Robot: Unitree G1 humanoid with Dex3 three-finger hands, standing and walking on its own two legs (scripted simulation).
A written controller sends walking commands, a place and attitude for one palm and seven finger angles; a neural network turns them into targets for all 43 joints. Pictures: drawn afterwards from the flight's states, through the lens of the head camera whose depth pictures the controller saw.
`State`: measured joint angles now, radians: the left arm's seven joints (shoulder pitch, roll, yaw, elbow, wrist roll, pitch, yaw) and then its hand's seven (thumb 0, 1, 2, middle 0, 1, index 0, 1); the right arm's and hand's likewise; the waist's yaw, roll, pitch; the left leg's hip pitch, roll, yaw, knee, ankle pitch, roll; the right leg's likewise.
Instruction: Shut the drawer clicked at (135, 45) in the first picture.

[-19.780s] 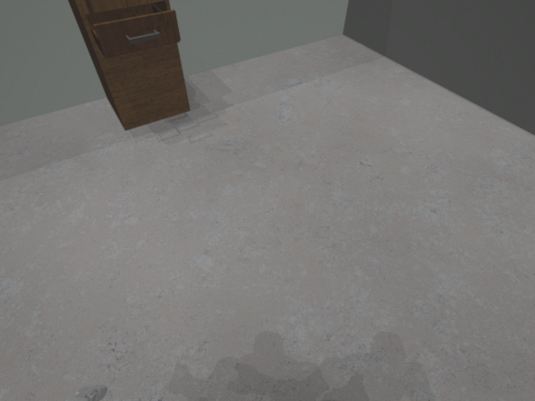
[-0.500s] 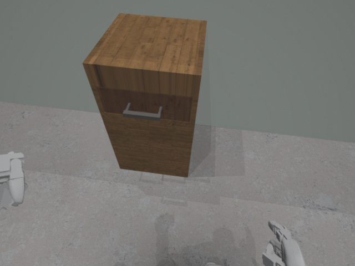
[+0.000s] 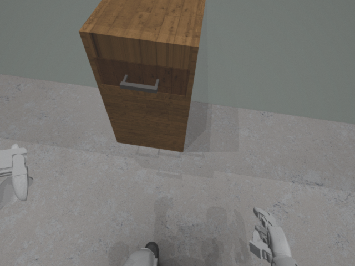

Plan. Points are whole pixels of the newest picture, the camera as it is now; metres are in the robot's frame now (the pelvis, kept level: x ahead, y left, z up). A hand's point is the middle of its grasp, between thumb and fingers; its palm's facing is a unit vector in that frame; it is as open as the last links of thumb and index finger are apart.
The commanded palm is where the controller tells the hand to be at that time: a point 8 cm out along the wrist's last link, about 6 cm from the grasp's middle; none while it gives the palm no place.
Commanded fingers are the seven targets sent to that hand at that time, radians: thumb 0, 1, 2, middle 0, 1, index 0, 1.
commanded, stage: step back with the hand held close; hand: left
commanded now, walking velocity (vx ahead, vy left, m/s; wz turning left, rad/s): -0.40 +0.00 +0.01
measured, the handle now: (140, 83) +0.77 +0.22 -0.17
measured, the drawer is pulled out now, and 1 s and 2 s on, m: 0.00 0.00 0.00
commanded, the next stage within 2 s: stop stepping back and stand still in 0.18 s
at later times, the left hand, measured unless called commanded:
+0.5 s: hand out of the picture +0.05 +0.21 +0.17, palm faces +0.29 -0.82 -0.49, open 3.2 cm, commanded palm +0.01 +0.26 +0.19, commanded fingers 0.00 0.90 0.90 -1.40 -1.60 -1.40 -1.60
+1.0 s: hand out of the picture -0.01 +0.24 +0.18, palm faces +0.43 -0.80 -0.41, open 3.2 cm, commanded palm -0.07 +0.28 +0.19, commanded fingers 0.00 0.90 0.90 -1.40 -1.60 -1.40 -1.60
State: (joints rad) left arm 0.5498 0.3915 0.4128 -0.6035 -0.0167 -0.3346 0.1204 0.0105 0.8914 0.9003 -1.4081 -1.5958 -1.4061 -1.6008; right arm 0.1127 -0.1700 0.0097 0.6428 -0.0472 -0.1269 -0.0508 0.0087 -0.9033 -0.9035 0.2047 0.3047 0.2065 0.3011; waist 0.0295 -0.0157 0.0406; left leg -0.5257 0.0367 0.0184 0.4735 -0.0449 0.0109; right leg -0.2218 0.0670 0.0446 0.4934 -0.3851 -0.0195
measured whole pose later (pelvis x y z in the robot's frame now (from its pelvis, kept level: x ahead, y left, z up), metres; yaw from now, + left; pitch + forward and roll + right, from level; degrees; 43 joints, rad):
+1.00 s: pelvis -0.19 -0.01 +0.00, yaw +1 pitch -1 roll +0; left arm 0.59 0.38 0.38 -0.58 -0.01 -0.21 0.16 0.01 0.89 0.90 -1.41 -1.60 -1.41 -1.60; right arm 0.29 -0.22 0.00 0.65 -0.01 -0.12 -0.12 0.01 -0.90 -0.90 0.20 0.30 0.21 0.30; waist -0.01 -0.05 -0.03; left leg -0.31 0.03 0.05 0.58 -0.25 0.02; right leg -0.35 -0.02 -0.08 0.64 -0.30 -0.02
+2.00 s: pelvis -0.18 +0.02 +0.01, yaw +1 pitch -1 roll +0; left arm 0.24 0.21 -0.01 0.84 0.04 0.05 0.01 0.01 0.91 0.90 -1.13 -1.33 -1.13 -1.33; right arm 0.18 -0.26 0.01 0.91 -0.02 0.01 0.01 0.01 -0.91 -0.90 0.20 0.30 0.20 0.30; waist -0.03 0.00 0.05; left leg -0.25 -0.01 0.05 0.51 -0.25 0.03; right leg -0.27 -0.02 -0.02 0.52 -0.23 0.00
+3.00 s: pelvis -0.17 +0.01 +0.02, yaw +1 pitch -2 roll +0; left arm 0.20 0.20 0.02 1.13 0.02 -0.01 0.02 0.00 0.91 0.90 -0.20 -0.30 -0.20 -0.30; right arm 0.24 -0.20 -0.01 1.14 -0.02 0.00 -0.02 0.00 -0.91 -0.90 0.20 0.30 0.20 0.30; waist -0.01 0.02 0.06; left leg -0.15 0.00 0.05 0.36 -0.19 0.02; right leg -0.18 -0.01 -0.02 0.38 -0.17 -0.01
